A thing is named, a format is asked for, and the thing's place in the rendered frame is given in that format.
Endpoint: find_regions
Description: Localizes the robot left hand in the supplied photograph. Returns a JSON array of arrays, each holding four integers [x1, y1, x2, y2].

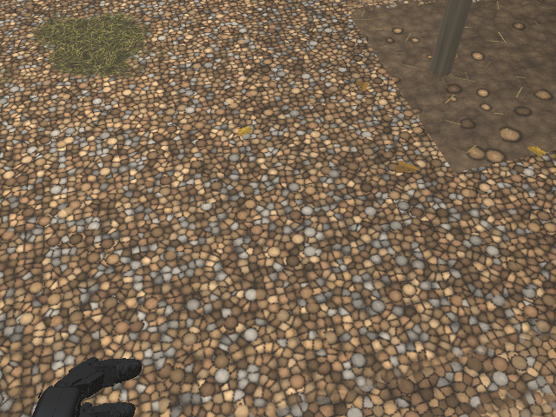
[[32, 357, 142, 417]]

